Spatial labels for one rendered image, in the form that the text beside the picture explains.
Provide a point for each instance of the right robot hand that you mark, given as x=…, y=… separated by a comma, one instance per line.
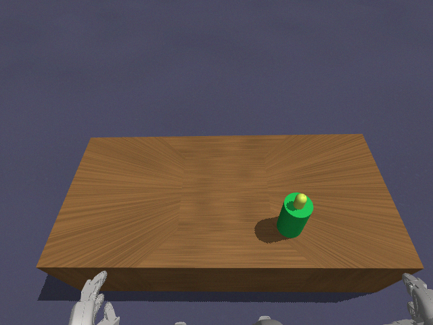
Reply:
x=421, y=309

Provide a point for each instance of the left robot hand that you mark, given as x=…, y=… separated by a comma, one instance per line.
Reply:
x=84, y=311

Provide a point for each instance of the bottle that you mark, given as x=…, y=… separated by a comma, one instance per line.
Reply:
x=295, y=212

